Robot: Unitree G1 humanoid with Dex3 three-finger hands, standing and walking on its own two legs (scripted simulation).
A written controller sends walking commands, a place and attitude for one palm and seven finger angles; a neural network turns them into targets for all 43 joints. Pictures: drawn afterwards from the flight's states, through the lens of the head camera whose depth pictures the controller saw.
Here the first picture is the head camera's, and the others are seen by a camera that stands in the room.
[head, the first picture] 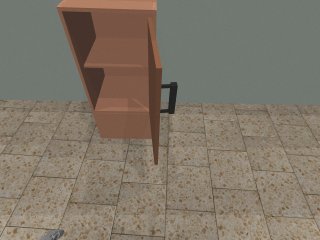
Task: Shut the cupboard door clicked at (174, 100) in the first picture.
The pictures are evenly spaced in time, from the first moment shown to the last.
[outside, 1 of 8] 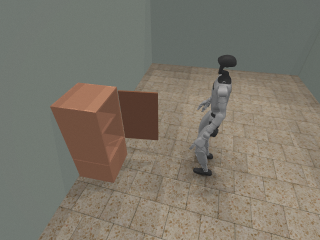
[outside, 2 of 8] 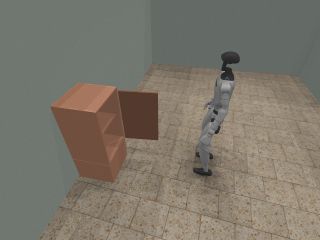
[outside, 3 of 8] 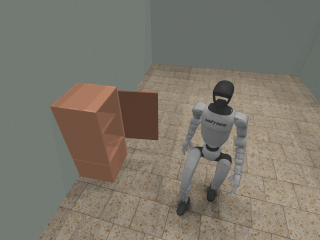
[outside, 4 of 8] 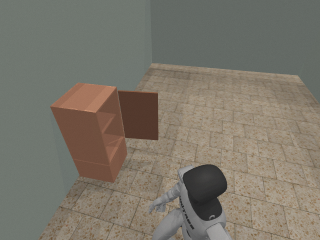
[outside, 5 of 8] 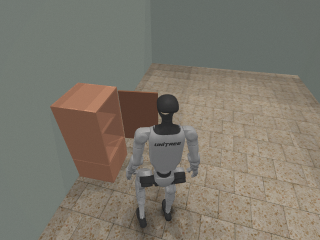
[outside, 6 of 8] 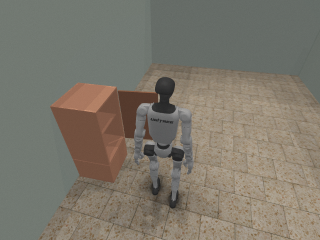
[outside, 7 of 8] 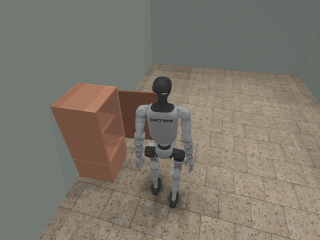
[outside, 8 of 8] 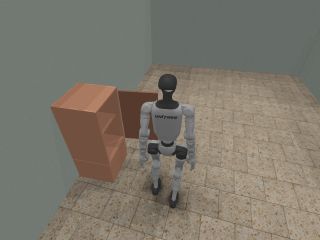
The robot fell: no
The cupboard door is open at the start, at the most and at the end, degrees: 96 96 96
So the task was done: no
